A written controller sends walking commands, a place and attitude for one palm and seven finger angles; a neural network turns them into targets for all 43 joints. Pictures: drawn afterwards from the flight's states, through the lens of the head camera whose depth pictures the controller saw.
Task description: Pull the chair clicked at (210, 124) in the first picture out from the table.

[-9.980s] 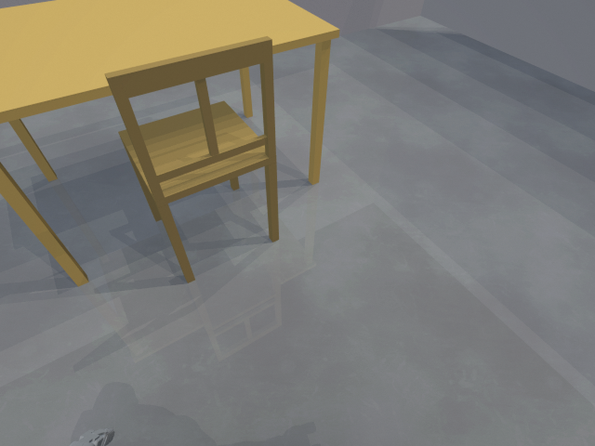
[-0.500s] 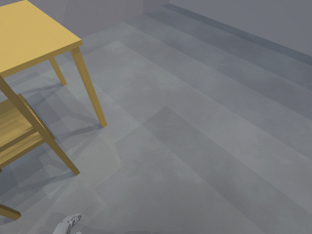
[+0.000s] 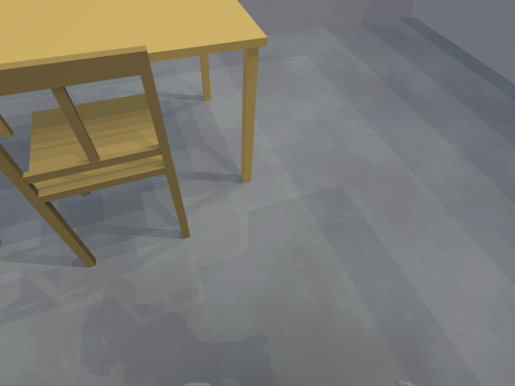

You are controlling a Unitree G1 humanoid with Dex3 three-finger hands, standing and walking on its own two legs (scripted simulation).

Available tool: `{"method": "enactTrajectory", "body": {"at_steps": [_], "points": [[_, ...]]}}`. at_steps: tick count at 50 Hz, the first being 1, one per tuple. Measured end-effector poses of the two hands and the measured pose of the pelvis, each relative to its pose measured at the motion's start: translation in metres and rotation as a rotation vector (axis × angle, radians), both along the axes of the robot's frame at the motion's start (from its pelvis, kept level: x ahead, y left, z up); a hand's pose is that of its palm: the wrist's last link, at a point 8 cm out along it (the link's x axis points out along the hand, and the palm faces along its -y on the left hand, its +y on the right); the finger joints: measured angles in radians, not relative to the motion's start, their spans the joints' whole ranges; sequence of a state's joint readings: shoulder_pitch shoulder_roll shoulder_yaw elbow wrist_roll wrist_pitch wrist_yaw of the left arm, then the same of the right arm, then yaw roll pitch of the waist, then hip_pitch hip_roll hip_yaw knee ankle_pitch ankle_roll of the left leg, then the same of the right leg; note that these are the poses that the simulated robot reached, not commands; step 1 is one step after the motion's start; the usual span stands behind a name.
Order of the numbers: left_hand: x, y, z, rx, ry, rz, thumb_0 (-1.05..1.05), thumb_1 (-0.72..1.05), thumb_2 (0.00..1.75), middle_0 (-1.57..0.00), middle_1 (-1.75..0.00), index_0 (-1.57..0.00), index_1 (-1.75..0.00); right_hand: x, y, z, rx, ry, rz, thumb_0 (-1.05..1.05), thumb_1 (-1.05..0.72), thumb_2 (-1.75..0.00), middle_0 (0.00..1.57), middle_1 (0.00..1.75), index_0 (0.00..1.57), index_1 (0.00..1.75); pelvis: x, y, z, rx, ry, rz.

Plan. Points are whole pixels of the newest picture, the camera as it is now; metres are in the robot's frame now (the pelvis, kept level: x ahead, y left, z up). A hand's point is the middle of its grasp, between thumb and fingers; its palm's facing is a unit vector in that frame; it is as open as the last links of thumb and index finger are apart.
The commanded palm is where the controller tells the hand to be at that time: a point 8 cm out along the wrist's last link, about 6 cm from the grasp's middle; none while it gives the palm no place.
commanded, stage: turn to face it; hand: left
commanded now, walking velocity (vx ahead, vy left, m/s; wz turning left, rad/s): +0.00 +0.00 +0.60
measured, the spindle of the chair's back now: (77, 126) +0.67 +0.51 -0.08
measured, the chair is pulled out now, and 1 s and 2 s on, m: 0.00 0.00 0.00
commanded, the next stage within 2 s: take the last steps up to it in 0.68 s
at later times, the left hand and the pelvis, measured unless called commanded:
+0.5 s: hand out of the picture +0.03 +0.18 -0.12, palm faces +0.30 -0.90 -0.31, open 7.4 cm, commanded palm none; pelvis -0.01 -0.05 +0.01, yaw +17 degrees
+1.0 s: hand out of the picture -0.12 +0.17 -0.15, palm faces +0.49 -0.84 -0.22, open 7.4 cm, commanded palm none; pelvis -0.03 -0.02 +0.02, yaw +27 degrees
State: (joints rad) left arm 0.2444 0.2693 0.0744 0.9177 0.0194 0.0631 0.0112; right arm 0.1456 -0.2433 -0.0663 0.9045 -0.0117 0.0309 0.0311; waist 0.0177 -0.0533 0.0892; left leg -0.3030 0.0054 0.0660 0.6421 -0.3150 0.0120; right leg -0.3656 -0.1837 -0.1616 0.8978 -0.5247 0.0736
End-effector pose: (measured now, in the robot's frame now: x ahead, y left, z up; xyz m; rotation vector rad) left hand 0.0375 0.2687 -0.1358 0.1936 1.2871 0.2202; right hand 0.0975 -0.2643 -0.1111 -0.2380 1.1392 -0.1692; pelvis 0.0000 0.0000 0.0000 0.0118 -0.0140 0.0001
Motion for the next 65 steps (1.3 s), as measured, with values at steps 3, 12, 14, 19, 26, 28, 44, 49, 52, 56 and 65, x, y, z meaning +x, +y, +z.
{"method": "enactTrajectory", "body": {"at_steps": [3, 12, 14, 19, 26, 28, 44, 49, 52, 56, 65], "points": [[-0.007, 0.011, 0.007, 0.006, 0.004, 0.043, 0.01, 0.91, 0.90, -0.20, -0.30, -0.20, -0.30, 0.007, 0.012, 0.008, -0.007, -0.014, 0.036, 0.01, -0.91, -0.90, 0.20, 0.30, 0.20, 0.30, -0.001, 0.005, 0.007, -0.017, 0.000, 0.036], [0.003, 0.010, 0.033, 0.036, -0.120, 0.104, 0.01, 0.91, 0.90, -0.20, -0.30, -0.20, -0.30, 0.010, 0.027, 0.005, 0.044, 0.026, 0.118, 0.01, -0.91, -0.90, 0.20, 0.30, 0.20, 0.30, -0.005, -0.002, 0.018, -0.019, 0.003, 0.143], [0.007, 0.004, 0.037, 0.044, -0.146, 0.113, 0.01, 0.91, 0.90, -0.20, -0.30, -0.20, -0.30, 0.008, 0.023, 0.000, 0.057, 0.040, 0.130, 0.01, -0.91, -0.90, 0.20, 0.30, 0.20, 0.30, -0.006, -0.009, 0.017, -0.016, 0.003, 0.168], [0.008, -0.021, 0.044, 0.077, -0.217, 0.134, 0.01, 0.91, 0.90, -0.20, -0.30, -0.20, -0.30, 0.008, 0.003, -0.020, 0.087, 0.072, 0.157, 0.01, -0.91, -0.90, 0.20, 0.30, 0.20, 0.30, -0.008, -0.033, 0.008, 0.003, 0.006, 0.229], [-0.038, -0.056, 0.052, 0.078, -0.174, 0.221, 0.01, 0.91, 0.90, -0.20, -0.30, -0.20, -0.30, 0.018, -0.019, -0.021, 0.086, 0.111, 0.218, 0.01, -0.91, -0.90, 0.20, 0.30, 0.20, 0.30, -0.012, -0.050, 0.016, 0.027, -0.013, 0.311], [-0.052, -0.063, 0.050, 0.068, -0.147, 0.249, 0.01, 0.91, 0.90, -0.20, -0.30, -0.20, -0.30, 0.022, -0.021, -0.018, 0.079, 0.117, 0.237, 0.01, -0.91, -0.90, 0.20, 0.30, 0.19, 0.30, -0.012, -0.052, 0.019, 0.032, -0.012, 0.333], [-0.190, -0.063, 0.002, -0.045, 0.078, 0.493, 0.01, 0.91, 0.90, -0.20, -0.30, -0.20, -0.30, 0.056, 0.056, 0.001, 0.014, 0.029, 0.467, 0.01, -0.91, -0.90, 0.20, 0.30, 0.19, 0.30, -0.036, -0.025, 0.009, 0.003, -0.009, 0.442], [-0.189, -0.059, 0.013, -0.064, 0.068, 0.492, 0.01, 0.91, 0.90, -0.20, -0.30, -0.20, -0.30, 0.042, 0.073, 0.007, 0.048, 0.030, 0.474, 0.01, -0.91, -0.90, 0.20, 0.30, 0.20, 0.30, -0.030, -0.018, 0.020, -0.013, -0.017, 0.460], [-0.176, -0.059, 0.018, -0.064, 0.038, 0.483, 0.01, 0.91, 0.90, -0.20, -0.30, -0.20, -0.30, 0.035, 0.066, 0.005, 0.048, 0.052, 0.446, 0.00, -0.93, -0.90, 0.20, 0.30, 0.20, 0.30, -0.023, -0.016, 0.023, -0.010, -0.015, 0.466], [-0.144, -0.060, 0.022, -0.059, -0.001, 0.462, 0.01, 0.91, 0.90, -0.20, -0.30, -0.20, -0.30, 0.022, 0.049, -0.006, 0.050, 0.126, 0.414, 0.00, -0.93, -0.90, 0.20, 0.30, 0.20, 0.30, -0.008, -0.018, 0.022, 0.003, -0.012, 0.471], [-0.083, -0.082, 0.021, -0.029, -0.097, 0.489, 0.00, 0.91, 0.90, -0.20, -0.30, -0.20, -0.30, 0.023, 0.014, -0.032, 0.048, 0.319, 0.388, 0.01, -0.92, -0.90, 0.20, 0.30, 0.20, 0.30, 0.039, -0.029, 0.011, 0.012, -0.029, 0.497]]}}
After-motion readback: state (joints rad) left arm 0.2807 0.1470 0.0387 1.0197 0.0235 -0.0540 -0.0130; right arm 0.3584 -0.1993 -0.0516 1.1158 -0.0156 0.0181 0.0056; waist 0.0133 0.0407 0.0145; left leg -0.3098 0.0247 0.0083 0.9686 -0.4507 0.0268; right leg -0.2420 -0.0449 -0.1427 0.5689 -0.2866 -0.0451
